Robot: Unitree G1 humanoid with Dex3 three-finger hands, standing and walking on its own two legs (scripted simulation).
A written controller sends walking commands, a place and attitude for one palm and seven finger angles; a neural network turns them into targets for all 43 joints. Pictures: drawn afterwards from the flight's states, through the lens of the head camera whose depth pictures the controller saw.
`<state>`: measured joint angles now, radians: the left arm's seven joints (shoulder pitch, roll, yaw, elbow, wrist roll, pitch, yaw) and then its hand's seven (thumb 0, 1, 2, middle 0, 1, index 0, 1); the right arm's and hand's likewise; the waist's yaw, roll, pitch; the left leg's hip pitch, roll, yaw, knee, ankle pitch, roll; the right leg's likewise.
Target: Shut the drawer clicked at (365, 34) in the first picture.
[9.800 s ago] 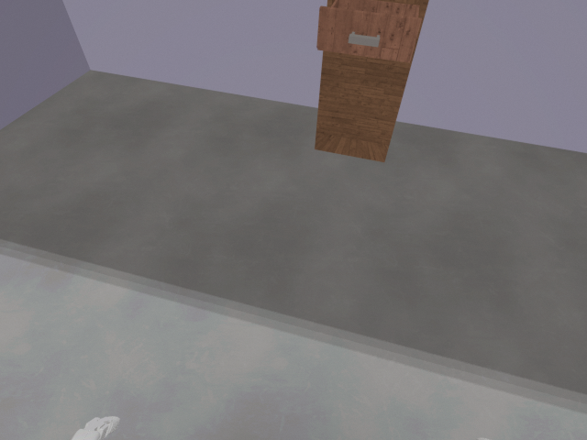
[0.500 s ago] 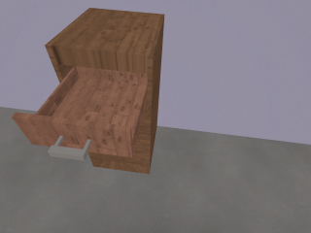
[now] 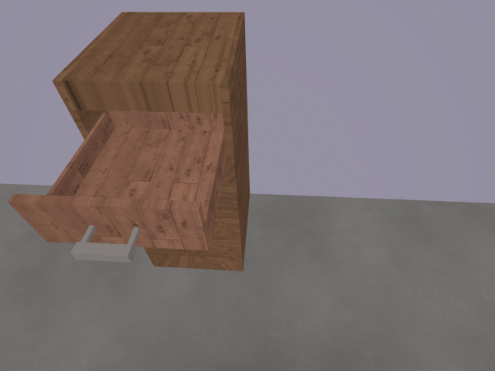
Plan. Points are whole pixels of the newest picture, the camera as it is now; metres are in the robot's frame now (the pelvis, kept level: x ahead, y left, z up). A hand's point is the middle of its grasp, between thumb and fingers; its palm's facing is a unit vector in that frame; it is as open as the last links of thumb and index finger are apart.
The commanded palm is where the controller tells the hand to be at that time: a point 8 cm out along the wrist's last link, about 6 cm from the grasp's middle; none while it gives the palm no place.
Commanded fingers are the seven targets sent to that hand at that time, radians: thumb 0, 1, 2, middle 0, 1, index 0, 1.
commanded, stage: look again from close up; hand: left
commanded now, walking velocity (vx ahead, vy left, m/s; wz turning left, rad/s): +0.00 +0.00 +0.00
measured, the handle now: (108, 241) +0.35 +0.29 -0.01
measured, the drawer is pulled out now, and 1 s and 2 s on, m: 0.29 0.29 0.29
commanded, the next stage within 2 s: shuffle to correct the standing spot in 0.34 s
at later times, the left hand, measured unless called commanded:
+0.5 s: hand out of the picture -0.03 +0.20 -0.17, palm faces +0.02 -0.99 -0.15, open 7.4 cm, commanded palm none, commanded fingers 0.00 0.90 0.90 -0.20 -0.30 -0.20 -0.30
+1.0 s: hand out of the picture +0.05 +0.25 -0.18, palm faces +0.04 -0.98 -0.18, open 7.4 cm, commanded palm none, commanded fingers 0.00 0.90 0.90 -0.20 -0.30 -0.20 -0.30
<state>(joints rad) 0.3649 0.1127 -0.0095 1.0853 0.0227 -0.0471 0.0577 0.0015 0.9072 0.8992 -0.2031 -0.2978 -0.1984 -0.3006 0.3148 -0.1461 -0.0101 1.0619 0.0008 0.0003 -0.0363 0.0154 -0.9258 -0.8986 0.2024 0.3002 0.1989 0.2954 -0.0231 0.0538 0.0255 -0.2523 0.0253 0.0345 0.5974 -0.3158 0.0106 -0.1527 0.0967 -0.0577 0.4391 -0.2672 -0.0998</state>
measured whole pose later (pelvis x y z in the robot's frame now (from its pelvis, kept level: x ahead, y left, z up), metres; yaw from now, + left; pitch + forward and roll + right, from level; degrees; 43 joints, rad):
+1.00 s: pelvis +0.03 +0.08 +0.01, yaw +1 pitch -1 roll -2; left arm 0.25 0.16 0.02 1.06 0.02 0.03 0.06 0.00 0.91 0.90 -0.20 -0.30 -0.20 -0.30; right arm 0.30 -0.10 0.02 1.09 0.00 -0.03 -0.06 0.00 -0.92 -0.90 0.20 0.30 0.20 0.30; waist 0.00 -0.01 0.07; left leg -0.11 -0.07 0.07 0.39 -0.27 0.13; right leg -0.37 -0.02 0.00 0.91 -0.41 0.01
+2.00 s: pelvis -0.03 -0.03 +0.00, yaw +1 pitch -2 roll +0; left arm 0.36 0.10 -0.01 1.11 0.01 -0.01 0.02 0.00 0.91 0.90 -0.20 -0.30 -0.20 -0.30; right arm 0.42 -0.13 0.00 1.15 -0.01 0.02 -0.02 0.00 -0.91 -0.90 0.20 0.30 0.20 0.30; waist -0.02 0.01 0.01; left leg -0.24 0.04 0.02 0.49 -0.21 -0.02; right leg -0.24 0.02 -0.07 0.49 -0.21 -0.05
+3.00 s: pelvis +0.00 +0.02 +0.00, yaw +1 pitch -2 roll +0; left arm 0.38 0.11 0.01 1.09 0.02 -0.02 0.03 0.00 0.91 0.90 -0.20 -0.30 -0.20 -0.30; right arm 0.34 -0.14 0.00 1.12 -0.01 0.01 -0.01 0.00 -0.91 -0.90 0.20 0.30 0.20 0.30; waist 0.02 0.01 0.01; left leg -0.21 -0.01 0.05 0.52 -0.28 0.03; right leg -0.20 -0.03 -0.04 0.49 -0.26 0.01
